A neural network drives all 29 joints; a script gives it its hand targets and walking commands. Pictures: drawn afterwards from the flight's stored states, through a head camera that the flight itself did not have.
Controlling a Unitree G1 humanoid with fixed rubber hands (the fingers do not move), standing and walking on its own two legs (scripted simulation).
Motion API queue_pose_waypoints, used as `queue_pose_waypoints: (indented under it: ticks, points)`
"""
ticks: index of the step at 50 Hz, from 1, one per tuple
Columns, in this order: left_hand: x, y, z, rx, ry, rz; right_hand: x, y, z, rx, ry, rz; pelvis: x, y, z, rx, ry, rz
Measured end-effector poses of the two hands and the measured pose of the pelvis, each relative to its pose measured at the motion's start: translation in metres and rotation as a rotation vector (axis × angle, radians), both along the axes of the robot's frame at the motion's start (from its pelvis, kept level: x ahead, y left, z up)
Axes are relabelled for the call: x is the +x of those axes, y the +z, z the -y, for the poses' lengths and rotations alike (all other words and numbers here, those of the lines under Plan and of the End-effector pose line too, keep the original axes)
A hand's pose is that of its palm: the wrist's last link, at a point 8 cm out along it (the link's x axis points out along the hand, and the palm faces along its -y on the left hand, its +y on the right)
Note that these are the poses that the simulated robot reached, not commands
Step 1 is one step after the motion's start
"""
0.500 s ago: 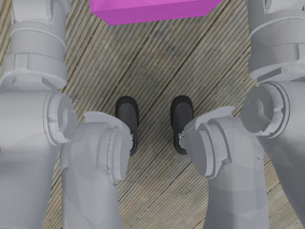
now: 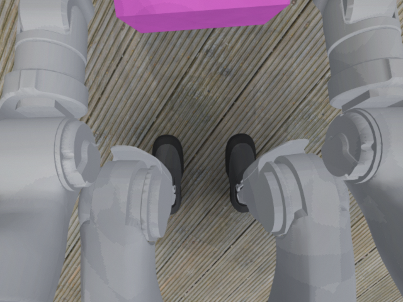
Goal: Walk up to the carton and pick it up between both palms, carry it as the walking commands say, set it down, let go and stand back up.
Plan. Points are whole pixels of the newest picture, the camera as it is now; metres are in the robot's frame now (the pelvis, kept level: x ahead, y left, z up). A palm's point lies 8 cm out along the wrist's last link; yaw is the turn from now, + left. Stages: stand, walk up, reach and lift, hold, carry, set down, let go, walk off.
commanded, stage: set down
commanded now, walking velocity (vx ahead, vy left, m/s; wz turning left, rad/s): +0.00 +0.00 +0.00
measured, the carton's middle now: out of the picture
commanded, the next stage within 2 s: none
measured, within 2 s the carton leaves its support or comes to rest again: rests again in 0.44 s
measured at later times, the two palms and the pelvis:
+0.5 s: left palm out of the picture +0.55 +0.18 -0.22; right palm out of the picture +0.56 -0.15 -0.21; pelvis +0.00 +0.00 +0.00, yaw +0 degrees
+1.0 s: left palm out of the picture +0.54 +0.18 -0.23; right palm out of the picture +0.55 -0.15 -0.22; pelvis +0.01 +0.00 -0.01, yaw +0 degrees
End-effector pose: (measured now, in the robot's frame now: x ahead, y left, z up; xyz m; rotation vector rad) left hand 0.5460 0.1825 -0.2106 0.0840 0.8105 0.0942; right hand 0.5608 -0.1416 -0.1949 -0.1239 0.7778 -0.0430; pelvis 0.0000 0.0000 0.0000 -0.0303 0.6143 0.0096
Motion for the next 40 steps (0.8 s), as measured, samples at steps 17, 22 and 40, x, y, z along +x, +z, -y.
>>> queue_pose_waypoints:
  ticks: [17,22,40]
  points:
    - [0.000,-0.004,0.000,-0.019,-0.023,0.003,-0.003,-0.008,0.003,0.007,0.006,-0.014,0.002,-0.003,0.001,0.003,0.001,0.002]
    - [0.000,-0.005,0.000,-0.022,-0.026,0.002,-0.004,-0.011,0.004,0.008,0.007,-0.021,0.003,-0.004,0.001,0.004,0.001,0.003]
    - [-0.003,-0.013,-0.001,-0.030,-0.034,-0.018,-0.008,-0.020,0.006,0.020,0.024,-0.046,0.006,-0.006,0.001,0.004,0.001,0.003]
